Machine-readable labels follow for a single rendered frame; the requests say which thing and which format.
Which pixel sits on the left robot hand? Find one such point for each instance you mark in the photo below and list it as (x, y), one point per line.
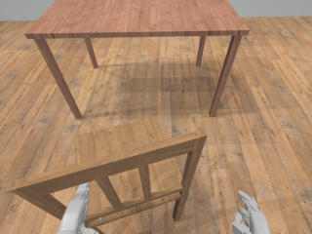
(77, 211)

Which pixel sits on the table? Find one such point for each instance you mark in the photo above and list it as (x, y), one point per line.
(137, 18)

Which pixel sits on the chair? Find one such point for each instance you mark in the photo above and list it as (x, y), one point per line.
(131, 168)

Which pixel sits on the right robot hand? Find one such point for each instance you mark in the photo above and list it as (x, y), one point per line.
(255, 220)

